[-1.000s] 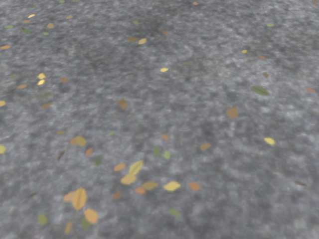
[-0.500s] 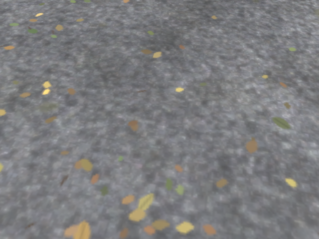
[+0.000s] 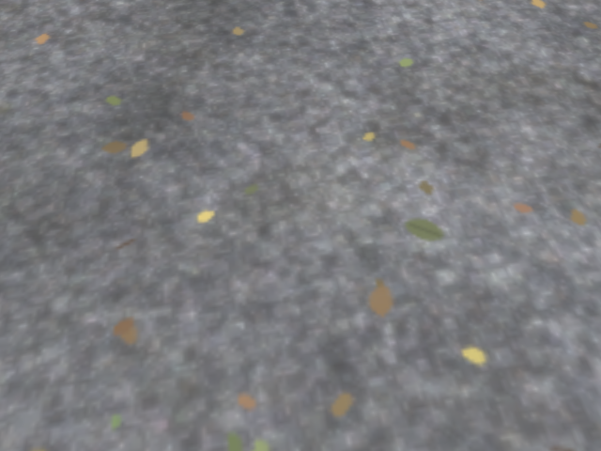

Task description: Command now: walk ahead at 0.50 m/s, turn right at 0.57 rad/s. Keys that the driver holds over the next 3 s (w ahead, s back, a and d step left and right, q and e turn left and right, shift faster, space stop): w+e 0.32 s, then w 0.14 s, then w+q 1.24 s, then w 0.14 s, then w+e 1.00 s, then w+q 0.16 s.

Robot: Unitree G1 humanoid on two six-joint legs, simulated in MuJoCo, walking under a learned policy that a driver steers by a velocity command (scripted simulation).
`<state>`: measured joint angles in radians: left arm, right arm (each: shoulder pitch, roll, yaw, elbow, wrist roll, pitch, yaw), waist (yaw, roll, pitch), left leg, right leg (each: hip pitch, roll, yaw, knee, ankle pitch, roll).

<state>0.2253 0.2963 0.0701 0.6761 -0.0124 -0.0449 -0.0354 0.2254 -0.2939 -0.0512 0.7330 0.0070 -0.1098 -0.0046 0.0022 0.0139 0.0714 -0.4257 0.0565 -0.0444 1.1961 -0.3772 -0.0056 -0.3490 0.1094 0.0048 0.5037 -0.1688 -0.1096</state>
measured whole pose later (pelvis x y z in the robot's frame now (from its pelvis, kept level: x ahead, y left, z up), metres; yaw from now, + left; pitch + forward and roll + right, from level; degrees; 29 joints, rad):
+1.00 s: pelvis +0.52 -0.07 +0.01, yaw -3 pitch +1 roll -1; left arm 0.26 0.26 0.06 0.75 0.01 -0.09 -0.01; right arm 0.28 -0.33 -0.07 0.75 0.03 -0.03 0.00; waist 0.02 0.06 0.01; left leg -0.58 0.07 -0.05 1.10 -0.28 -0.01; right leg -0.17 0.01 -0.08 0.35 -0.20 -0.03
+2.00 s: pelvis +1.06 +0.03 +0.01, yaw +25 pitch +1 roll -1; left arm 0.33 0.26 0.05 0.80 -0.01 -0.08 -0.02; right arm 0.22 -0.30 -0.05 0.68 0.00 -0.06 0.00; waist 0.05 0.04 0.02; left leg -0.54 0.04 -0.05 0.99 -0.31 0.00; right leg -0.21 0.06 0.04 0.36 -0.17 -0.05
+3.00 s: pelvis +1.56 +0.12 +0.01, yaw -5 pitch +1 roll +0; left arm 0.30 0.27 0.04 0.70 0.00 -0.06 -0.02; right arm 0.15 -0.32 -0.05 0.75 0.00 -0.08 0.01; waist 0.03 0.04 0.04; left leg -0.68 0.13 -0.05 0.94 -0.11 -0.04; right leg -0.15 0.11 0.03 0.31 -0.17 -0.10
